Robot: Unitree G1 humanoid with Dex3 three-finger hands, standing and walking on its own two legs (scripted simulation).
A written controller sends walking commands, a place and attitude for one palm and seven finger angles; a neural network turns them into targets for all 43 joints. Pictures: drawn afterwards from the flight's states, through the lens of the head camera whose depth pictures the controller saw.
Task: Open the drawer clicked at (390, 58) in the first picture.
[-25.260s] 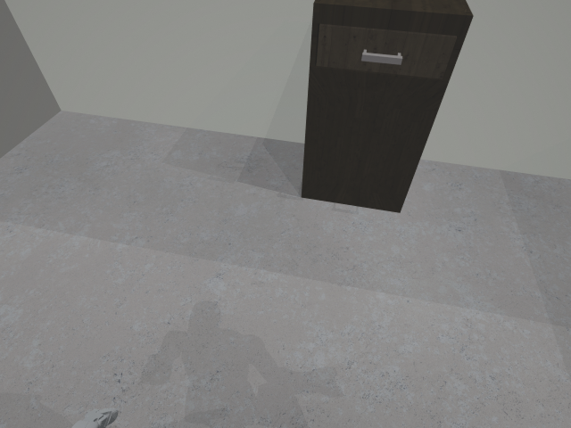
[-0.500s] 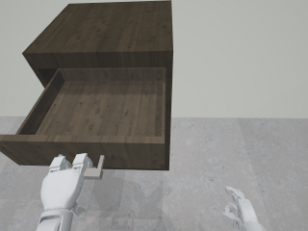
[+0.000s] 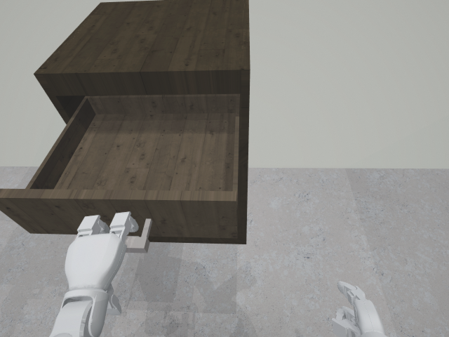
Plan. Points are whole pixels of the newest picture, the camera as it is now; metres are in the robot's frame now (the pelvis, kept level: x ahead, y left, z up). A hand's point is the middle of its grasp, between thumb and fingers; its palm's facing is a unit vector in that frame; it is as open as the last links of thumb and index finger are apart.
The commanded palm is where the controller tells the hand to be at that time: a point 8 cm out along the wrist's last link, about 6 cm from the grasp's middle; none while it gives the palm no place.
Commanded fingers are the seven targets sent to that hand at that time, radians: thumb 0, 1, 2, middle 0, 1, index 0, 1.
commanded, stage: lift the hand off the handle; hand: left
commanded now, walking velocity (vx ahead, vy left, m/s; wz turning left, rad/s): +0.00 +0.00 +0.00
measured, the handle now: (114, 233) +0.28 +0.24 +0.02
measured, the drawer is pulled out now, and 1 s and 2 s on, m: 0.30 0.30 0.30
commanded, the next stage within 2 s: draw the hand back to the body in 1.22 s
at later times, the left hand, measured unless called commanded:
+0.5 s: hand (97, 243) +0.24 +0.23 +0.08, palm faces +0.10 -0.08 -0.99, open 13.6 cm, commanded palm +0.21 +0.23 +0.14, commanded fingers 0.00 -0.50 0.30 -0.30 -1.20 -0.30 -1.20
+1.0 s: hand (79, 217) +0.24 +0.23 +0.15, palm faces +0.13 -0.08 -0.99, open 13.8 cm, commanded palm +0.21 +0.23 +0.21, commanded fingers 0.00 -0.50 0.30 -0.30 -1.20 -0.30 -1.20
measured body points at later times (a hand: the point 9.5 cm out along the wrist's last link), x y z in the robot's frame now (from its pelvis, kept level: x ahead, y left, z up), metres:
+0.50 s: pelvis +0.01 +0.00 +0.02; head +0.01 -0.04 +0.47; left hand +0.22 +0.23 +0.14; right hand +0.23 -0.21 -0.07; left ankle -0.01 +0.13 -0.70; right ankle +0.02 -0.11 -0.70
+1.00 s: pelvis +0.01 +0.01 +0.04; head +0.00 -0.04 +0.48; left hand +0.23 +0.23 +0.21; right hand +0.24 -0.19 -0.06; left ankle -0.01 +0.13 -0.70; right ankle +0.02 -0.11 -0.70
